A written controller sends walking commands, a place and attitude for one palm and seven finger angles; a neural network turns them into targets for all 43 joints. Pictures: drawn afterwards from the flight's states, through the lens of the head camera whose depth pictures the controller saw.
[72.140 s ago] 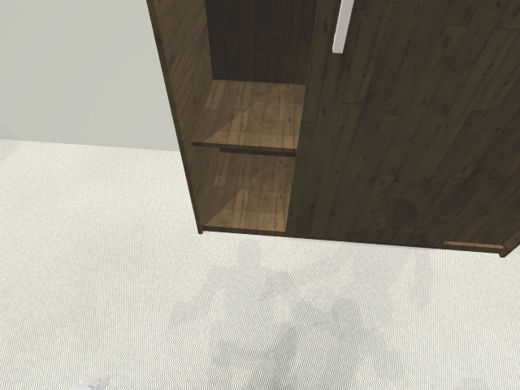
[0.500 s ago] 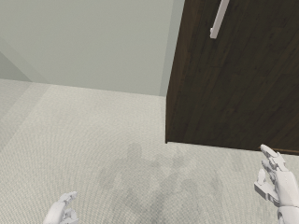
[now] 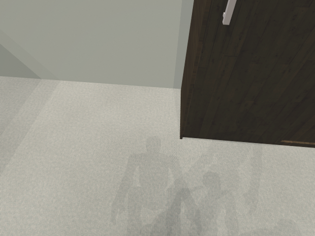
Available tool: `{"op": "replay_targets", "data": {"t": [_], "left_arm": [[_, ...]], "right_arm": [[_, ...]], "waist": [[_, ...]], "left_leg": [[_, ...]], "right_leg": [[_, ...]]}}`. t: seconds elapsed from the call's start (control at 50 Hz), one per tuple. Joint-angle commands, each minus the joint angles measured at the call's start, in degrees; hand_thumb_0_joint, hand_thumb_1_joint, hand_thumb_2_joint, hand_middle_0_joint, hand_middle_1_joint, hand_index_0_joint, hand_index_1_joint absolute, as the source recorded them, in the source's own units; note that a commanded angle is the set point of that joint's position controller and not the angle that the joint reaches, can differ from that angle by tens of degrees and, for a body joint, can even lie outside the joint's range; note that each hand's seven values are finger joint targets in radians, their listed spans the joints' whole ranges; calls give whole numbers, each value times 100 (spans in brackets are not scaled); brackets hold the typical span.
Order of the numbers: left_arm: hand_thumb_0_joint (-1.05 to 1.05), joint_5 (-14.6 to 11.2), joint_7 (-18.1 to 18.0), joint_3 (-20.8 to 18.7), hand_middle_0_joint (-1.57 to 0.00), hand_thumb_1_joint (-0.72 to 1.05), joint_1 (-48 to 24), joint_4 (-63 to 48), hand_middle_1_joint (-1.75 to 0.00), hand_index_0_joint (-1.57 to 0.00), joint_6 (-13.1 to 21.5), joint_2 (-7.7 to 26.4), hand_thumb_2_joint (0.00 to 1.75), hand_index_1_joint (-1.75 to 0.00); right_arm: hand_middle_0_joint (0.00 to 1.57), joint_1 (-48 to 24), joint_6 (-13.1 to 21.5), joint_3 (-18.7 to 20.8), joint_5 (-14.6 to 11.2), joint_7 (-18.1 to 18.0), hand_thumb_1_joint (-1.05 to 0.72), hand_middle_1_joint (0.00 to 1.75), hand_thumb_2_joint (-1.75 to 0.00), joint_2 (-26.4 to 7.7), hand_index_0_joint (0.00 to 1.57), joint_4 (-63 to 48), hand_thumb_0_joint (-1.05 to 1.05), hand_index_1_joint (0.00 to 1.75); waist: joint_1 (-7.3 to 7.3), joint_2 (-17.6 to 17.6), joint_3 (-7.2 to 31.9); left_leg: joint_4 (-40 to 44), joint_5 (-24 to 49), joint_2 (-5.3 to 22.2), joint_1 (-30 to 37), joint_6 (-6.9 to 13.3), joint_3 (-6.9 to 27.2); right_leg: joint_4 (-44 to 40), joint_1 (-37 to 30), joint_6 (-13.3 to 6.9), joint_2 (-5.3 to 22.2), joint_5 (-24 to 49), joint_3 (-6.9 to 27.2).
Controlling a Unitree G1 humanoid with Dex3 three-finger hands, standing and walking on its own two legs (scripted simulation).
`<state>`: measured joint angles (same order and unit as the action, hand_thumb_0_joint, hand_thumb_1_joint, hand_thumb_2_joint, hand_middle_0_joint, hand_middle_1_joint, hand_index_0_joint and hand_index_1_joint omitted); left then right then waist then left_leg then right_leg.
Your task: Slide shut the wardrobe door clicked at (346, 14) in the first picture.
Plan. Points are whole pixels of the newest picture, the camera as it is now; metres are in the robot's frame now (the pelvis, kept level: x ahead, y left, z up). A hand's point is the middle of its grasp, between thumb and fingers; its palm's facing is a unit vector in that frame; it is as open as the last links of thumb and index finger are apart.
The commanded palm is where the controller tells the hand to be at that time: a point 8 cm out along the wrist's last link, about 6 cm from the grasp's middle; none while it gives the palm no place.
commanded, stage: let the arm hang, fingers relaxed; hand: right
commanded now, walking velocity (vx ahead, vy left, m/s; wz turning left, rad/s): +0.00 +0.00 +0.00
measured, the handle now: out of the picture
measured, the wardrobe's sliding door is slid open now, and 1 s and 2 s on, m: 0.00 0.00 0.00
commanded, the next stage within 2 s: look to check the result in 0.50 s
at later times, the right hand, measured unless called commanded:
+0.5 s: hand out of the picture +0.06 -0.23 -0.17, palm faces -0.04 +0.96 -0.27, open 7.4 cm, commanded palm none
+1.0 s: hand out of the picture +0.09 -0.24 -0.16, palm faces -0.06 +0.94 -0.33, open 7.4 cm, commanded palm none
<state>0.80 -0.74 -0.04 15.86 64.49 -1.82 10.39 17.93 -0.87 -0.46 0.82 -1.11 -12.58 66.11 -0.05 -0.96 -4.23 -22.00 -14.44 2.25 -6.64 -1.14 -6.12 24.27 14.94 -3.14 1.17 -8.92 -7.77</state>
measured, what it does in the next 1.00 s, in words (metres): stands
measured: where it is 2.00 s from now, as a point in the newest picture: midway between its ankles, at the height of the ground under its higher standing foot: outside the picture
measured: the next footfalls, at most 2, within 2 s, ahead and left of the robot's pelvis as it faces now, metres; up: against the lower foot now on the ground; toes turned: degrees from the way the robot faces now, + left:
none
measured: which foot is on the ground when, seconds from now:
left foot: down 0.00-1.00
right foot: down 0.00-1.00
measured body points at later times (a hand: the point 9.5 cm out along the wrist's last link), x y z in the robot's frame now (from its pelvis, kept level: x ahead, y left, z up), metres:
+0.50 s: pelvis +0.01 -0.01 +0.00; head +0.02 -0.01 +0.45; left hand +0.07 +0.26 -0.14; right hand +0.07 -0.28 -0.14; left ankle -0.03 +0.13 -0.74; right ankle +0.05 -0.08 -0.74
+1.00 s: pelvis +0.03 +0.00 +0.01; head +0.05 +0.01 +0.46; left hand +0.10 +0.29 -0.13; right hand +0.09 -0.29 -0.13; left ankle -0.03 +0.13 -0.74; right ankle +0.05 -0.08 -0.74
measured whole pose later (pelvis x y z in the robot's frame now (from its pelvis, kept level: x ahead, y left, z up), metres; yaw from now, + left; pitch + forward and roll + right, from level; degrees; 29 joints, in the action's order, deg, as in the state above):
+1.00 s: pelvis +0.03 +0.00 +0.01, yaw +0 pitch -1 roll +0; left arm 0.4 0.3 -0.1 5.5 64.8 0.0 18.6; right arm 7.2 1.1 -0.7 1.1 -0.3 -18.8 65.1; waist 0.2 -0.4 -2.8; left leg -16.0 -13.4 2.8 -1.8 -1.4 -5.8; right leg 17.7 9.8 -2.7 -0.1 -7.7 -8.2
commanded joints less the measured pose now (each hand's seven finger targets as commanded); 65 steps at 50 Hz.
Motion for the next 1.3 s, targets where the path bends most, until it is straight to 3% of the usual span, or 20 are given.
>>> {"op": "replay_targets", "data": {"t": [0.0,0.18,0.48,0.68,0.76,0.92,1.08,1.16,1.28], "left_arm": [[0,26,-61,-160,-20,90,3,-196,-30,-20,156,891,90,-30],[0,41,-38,-188,-20,90,-296,-158,-30,-20,191,1027,90,-30],[0,18,13,-232,-20,90,-907,-310,-30,-20,292,1591,90,-30],[0,2,38,-222,-20,90,-1091,-318,-30,-20,281,1875,90,-30],[0,-9,48,-208,-20,90,-1146,-309,-30,-20,286,1903,90,-30],[0,-13,44,-180,-20,90,-1194,-271,-30,-20,292,1936,90,-30],[0,-8,42,-157,-20,90,-1210,-261,-30,-20,280,1875,90,-30],[0,-3,27,-160,-20,90,-1195,-268,-30,-20,287,1845,90,-30],[0,-3,20,-146,-20,90,-1167,-263,-30,-20,273,1793,90,-30]], "right_arm": [[20,-41,176,145,5,-61,-90,30,-90,-699,20,-170,0,30],[20,-225,178,178,37,-56,-90,30,-90,-786,20,-147,0,30],[20,-850,281,244,38,-3,-90,30,-90,-1337,20,-346,0,30],[20,-1057,279,228,27,25,-90,30,-90,-1609,20,-349,0,30],[20,-1097,299,211,23,21,-90,30,-90,-1675,20,-345,0,30],[20,-1160,314,200,12,3,-90,30,-90,-1730,20,-351,0,30],[20,-1142,323,192,14,-10,-90,30,-90,-1687,20,-360,0,30],[20,-1115,339,204,12,-28,-90,30,-90,-1663,20,-379,0,30],[20,-1087,330,202,11,-33,-90,30,-90,-1624,20,-378,0,30]], "waist": [[48,87,259],[14,21,48],[41,-14,465],[57,9,563],[51,147,630],[61,50,710],[60,100,626],[59,120,781],[60,120,700]], "left_leg": [[475,2,473,-367,245,495],[466,-37,459,-391,193,479],[631,438,583,-180,190,568],[772,390,635,-66,198,599],[824,614,679,-24,205,605],[860,971,706,148,216,606],[907,1176,729,159,217,579],[831,1648,744,281,227,570],[865,1579,730,273,232,579]], "right_leg": [[-736,-405,68,689,-369,908],[-1073,-357,56,709,-598,1009],[-1006,-872,54,772,392,1013],[-1038,-976,81,807,445,1046],[-942,-1081,71,814,781,1014],[-847,-1154,98,814,1200,989],[-818,-1161,120,805,1232,939],[-717,-1255,124,797,1503,901],[-738,-1230,139,797,1401,881]]}}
